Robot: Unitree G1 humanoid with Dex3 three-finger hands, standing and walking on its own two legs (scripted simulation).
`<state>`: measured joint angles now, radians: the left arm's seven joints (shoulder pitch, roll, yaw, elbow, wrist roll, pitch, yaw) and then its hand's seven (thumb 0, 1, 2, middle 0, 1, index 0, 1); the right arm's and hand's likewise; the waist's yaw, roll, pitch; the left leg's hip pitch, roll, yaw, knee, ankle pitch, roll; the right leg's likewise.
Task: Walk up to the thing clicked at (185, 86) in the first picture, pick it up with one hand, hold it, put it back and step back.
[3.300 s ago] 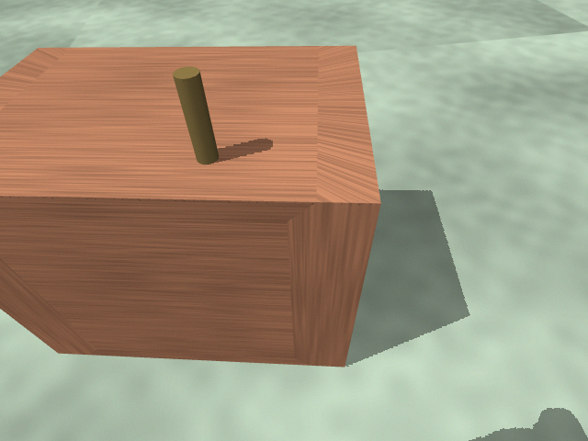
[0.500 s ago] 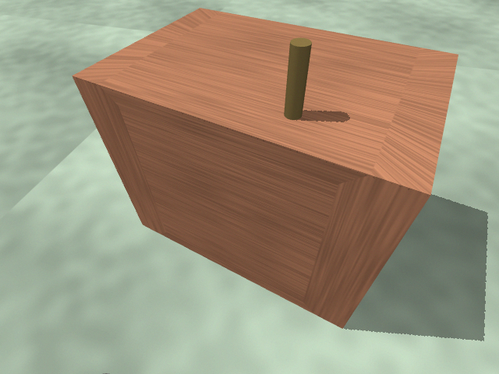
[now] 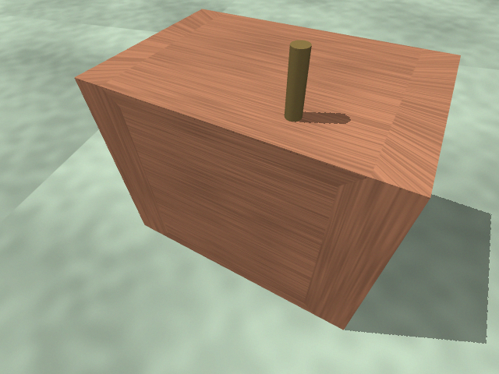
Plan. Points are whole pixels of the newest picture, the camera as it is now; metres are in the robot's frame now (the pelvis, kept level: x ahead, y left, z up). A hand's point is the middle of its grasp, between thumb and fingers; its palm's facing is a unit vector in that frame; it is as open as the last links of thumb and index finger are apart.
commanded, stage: walk up
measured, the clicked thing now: (296, 83) +0.71 -0.08 +0.11
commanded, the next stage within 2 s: stand in 0.18 s
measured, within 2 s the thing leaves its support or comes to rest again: neither
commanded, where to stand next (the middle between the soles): +0.07 +0.00 m, yaw -3 degrees
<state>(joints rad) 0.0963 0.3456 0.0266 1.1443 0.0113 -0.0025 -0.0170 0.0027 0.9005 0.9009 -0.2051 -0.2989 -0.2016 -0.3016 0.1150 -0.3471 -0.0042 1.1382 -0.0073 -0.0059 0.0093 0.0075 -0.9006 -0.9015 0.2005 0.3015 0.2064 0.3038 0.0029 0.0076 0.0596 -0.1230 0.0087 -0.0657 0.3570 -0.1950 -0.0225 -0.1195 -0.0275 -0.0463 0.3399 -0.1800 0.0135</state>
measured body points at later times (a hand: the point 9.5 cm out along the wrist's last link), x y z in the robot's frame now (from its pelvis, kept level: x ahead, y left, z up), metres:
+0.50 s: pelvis +0.00 +0.00 +0.00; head +0.01 +0.00 +0.45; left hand +0.09 +0.30 -0.13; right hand +0.08 -0.30 -0.13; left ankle +0.00 +0.14 -0.75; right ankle +0.00 -0.13 -0.75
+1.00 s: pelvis +0.00 +0.00 +0.00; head +0.01 -0.01 +0.45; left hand +0.08 +0.30 -0.13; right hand +0.06 -0.31 -0.13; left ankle +0.00 +0.14 -0.75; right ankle +0.00 -0.13 -0.75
